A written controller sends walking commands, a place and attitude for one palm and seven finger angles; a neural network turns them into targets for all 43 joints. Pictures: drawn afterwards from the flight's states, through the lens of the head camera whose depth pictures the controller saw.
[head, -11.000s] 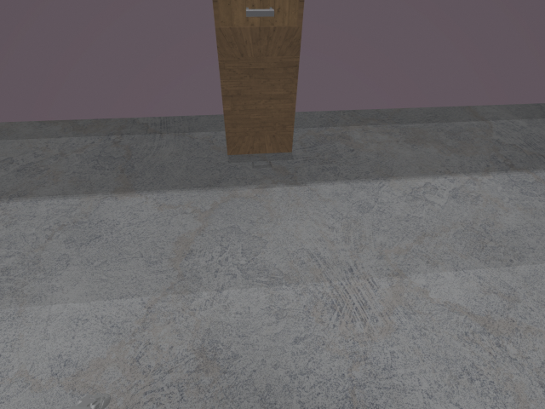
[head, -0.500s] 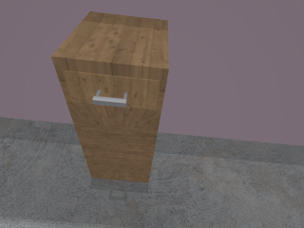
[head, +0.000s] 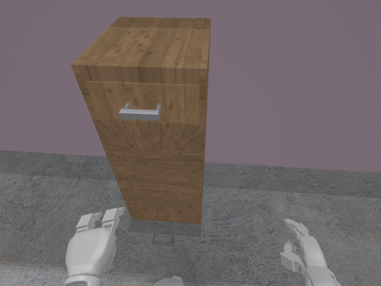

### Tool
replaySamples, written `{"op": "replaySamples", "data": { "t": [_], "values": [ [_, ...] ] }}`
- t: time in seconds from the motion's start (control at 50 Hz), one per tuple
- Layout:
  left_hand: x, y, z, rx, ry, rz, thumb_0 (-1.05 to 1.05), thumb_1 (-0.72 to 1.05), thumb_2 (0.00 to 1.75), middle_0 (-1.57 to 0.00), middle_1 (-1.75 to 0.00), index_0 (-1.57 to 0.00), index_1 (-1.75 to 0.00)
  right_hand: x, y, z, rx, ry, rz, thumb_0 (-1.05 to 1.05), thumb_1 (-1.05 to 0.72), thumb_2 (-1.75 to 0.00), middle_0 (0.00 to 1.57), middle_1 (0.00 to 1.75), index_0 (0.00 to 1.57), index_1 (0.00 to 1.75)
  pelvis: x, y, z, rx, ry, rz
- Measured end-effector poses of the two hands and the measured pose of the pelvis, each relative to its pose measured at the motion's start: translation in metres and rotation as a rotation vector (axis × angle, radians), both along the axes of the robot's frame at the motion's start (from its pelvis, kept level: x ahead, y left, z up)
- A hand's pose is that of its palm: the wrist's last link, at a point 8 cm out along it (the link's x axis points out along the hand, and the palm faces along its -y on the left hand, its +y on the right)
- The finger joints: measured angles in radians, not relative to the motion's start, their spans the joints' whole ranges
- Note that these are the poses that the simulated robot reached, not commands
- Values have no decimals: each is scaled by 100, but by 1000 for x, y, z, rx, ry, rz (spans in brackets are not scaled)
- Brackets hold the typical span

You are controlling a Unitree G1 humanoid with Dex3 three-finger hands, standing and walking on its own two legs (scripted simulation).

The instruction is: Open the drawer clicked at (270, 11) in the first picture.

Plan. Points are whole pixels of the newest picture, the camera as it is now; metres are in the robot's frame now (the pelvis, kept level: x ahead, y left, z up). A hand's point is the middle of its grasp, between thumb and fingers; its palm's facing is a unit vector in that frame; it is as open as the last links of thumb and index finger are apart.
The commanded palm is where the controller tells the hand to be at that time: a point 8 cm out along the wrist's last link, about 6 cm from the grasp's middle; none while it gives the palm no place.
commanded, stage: raise the hand with hooked fingers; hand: left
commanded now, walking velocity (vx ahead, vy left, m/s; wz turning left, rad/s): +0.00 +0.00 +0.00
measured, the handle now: (141, 110) +0.57 +0.24 +0.06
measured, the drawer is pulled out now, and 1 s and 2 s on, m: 0.00 0.00 0.00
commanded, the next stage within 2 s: move the hooked fingers above the handle in 1.44 s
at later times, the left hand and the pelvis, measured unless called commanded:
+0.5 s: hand (100, 170) +0.32 +0.26 +0.08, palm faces +0.10 -0.11 -0.99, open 11.7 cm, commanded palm +0.29 +0.26 +0.14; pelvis +0.09 +0.03 +0.02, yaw -2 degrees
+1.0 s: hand (81, 110) +0.41 +0.31 +0.17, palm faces +0.16 -0.08 -0.98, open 13.8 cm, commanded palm +0.37 +0.30 +0.23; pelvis +0.10 +0.05 +0.04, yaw +1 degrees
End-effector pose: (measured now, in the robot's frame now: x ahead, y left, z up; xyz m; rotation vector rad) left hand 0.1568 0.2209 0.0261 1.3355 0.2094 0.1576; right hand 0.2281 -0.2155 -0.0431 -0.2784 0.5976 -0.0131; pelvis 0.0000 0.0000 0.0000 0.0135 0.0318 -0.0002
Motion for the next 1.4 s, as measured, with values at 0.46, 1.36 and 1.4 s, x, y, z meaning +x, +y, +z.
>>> {"op": "replaySamples", "data": {
  "t": [0.46,1.36,1.4],
  "values": [
    [123,28,93,109,-95,-143,0,2,52,-29,-87,-29,-87,30,26,-18,39,212,-35,1,-91,-90,20,30,20,30,79,24,24,-15,17,-31],
    [187,72,195,158,-163,-190,0,-49,30,-32,-120,-32,-120,9,43,-17,52,324,-36,1,-91,-90,20,30,20,30,63,47,41,-30,-34,8],
    [183,75,197,162,-182,-158,0,-49,30,-32,-120,-32,-120,7,42,-19,53,327,-33,1,-91,-90,20,30,20,30,60,45,41,-28,-35,12]
  ]
}}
